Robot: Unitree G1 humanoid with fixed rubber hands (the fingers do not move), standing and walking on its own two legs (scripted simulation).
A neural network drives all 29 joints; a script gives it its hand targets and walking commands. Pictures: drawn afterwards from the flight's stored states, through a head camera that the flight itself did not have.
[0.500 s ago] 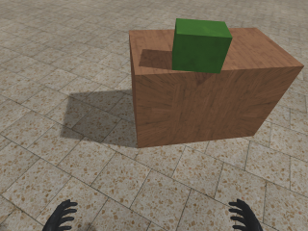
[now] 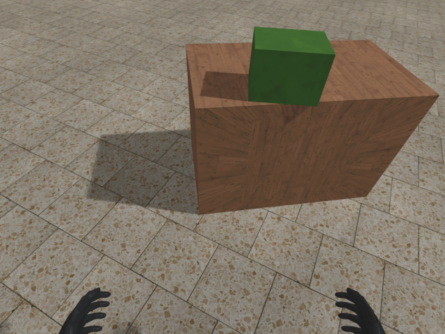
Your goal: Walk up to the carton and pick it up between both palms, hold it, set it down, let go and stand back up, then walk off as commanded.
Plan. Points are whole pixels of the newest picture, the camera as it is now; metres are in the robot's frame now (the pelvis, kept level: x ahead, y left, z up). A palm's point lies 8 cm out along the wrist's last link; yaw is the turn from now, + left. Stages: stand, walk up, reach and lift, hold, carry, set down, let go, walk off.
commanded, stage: stand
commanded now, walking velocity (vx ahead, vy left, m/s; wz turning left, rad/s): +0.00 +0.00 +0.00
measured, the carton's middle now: (285, 66) +0.98 -0.25 +0.02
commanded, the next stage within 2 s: walk up in 0.92 s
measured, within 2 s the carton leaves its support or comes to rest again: neither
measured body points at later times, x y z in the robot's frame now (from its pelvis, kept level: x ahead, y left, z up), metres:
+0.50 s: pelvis -0.01 +0.00 +0.00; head -0.01 +0.00 +0.45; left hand +0.16 +0.26 -0.07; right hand +0.15 -0.28 -0.08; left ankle +0.00 +0.11 -0.72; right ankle +0.00 -0.13 -0.72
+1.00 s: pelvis -0.02 -0.01 +0.00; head -0.03 -0.01 +0.45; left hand +0.16 +0.26 -0.07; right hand +0.14 -0.29 -0.08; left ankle +0.00 +0.11 -0.72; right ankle +0.00 -0.13 -0.72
